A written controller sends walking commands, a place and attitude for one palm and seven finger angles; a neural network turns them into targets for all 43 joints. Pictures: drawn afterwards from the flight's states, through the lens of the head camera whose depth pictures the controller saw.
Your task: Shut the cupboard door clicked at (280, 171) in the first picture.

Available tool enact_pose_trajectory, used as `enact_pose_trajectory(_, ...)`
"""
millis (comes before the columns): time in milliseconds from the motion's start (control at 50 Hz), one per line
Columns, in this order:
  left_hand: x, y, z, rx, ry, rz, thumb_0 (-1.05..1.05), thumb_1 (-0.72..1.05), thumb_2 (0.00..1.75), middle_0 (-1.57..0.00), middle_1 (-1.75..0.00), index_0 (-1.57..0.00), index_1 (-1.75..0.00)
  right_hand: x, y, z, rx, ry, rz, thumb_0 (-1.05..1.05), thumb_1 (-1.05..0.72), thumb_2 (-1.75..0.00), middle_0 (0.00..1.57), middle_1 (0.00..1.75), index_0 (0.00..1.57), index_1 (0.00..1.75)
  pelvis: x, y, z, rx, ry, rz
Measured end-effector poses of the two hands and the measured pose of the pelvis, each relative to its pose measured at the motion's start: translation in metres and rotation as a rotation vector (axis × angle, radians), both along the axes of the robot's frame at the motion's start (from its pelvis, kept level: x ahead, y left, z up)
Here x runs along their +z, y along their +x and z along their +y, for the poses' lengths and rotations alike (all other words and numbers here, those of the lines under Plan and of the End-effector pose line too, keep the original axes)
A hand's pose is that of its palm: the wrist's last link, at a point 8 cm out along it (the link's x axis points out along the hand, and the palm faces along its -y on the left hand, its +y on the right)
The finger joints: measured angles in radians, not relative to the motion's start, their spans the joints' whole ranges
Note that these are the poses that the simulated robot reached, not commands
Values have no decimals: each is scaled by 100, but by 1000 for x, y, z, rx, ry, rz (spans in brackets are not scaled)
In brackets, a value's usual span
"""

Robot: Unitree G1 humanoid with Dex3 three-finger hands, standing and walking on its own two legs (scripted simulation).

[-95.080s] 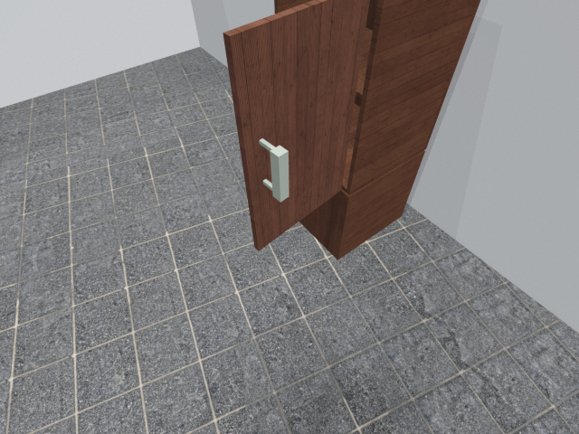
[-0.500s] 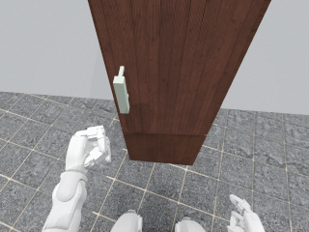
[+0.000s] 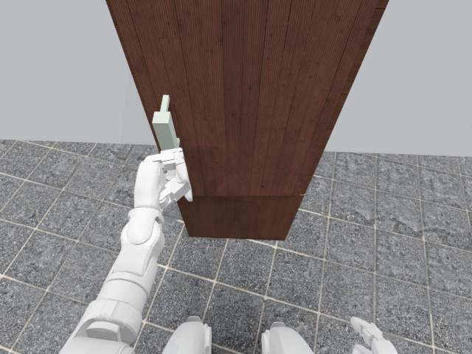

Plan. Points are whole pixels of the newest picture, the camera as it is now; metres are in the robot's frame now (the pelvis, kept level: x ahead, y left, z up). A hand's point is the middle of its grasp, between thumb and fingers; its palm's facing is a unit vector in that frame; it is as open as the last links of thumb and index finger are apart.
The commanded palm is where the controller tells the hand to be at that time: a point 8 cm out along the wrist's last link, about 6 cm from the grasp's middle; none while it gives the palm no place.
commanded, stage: bring the fist close to the handle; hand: left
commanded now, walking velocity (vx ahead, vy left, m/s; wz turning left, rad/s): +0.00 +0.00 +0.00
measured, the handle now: (170, 133) +0.50 +0.13 +0.05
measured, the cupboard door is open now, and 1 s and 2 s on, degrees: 3 0 0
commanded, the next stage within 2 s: push the door shut along its arc in 0.38 s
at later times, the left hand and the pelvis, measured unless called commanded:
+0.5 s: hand (184, 179) +0.39 +0.09 +0.05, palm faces -0.04 -1.00 -0.03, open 3.1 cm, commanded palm +0.37 +0.15 +0.05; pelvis -0.01 -0.01 +0.00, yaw +0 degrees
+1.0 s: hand (181, 159) +0.44 +0.10 +0.05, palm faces -0.14 -0.99 -0.04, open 3.2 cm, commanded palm +0.45 +0.13 +0.05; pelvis -0.01 +0.01 -0.01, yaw +1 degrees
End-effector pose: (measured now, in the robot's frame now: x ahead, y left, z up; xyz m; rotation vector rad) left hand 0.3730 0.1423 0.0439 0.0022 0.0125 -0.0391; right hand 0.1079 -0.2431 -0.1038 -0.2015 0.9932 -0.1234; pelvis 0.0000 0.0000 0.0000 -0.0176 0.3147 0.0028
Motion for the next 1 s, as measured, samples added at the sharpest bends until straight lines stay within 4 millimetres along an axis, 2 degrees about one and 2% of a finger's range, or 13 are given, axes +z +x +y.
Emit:
enact_pose_trajectory(120, 13, 13, -1, 26, 14, -79, 2, 90, 89, -130, -150, -130, -149, -7, -19, -8, -23, 5, 60, 1, -91, -90, 20, 30, 20, 30, -2, 1, -4, -10, 7, 13)
enact_pose_trajectory(260, 0, -3, 3, 24, 26, 17, 2, 90, 89, -130, -150, -130, -149, -4, -30, -12, -44, 24, 97, 1, -91, -90, 20, 30, 20, 30, 5, 2, -7, -16, 16, -5)
enact_pose_trajectory(360, 2, -9, 8, 50, 5, -30, 2, 90, 89, -130, -150, -130, -149, -2, -27, -16, -31, 3, 86, 1, -91, -90, 20, 30, 20, 30, 5, -1, -10, -6, 13, -11)
enact_pose_trajectory(460, 11, -1, 6, 19, 23, -97, 2, 90, 90, -130, -150, -131, -150, -4, -18, -20, -18, -13, 64, 1, -91, -90, 20, 30, 20, 30, 0, -5, -10, 2, 8, -2)
enact_pose_trajectory(600, -2, 6, 2, -8, 18, 8, 2, 90, 89, -130, -150, -131, -150, -2, -11, -15, -28, -4, 43, 1, -91, -90, 20, 30, 20, 30, 1, -5, -7, -3, 9, 2)
enact_pose_trajectory(680, 2, 19, 6, -5, 16, -22, 2, 90, 89, -131, -150, -131, -149, -3, -15, -13, -32, -13, 46, 1, -91, -90, 20, 30, 20, 30, 0, -6, -6, -2, 6, 7)
enact_pose_trajectory(740, 9, 32, 7, -25, 29, -66, 3, 89, 90, -131, -150, -131, -150, -7, -21, -12, -35, -19, 67, 1, -91, -90, 20, 30, 20, 30, -4, -7, -5, 2, 1, 19)
enact_pose_trajectory(840, 9, 47, 11, -60, 42, -51, 2, 89, 90, -134, -150, -131, -149, -15, -39, -11, -50, -19, 131, 1, -91, -90, 20, 30, 20, 30, -7, -7, -1, 6, -5, 38)
enact_pose_trajectory(1000, 9, 51, 14, -97, 38, -38, 2, 86, 90, -141, -150, -137, -149, -20, -71, -8, -55, -29, 225, 1, -91, -90, 20, 30, 20, 30, -10, -14, 5, 22, -15, 43)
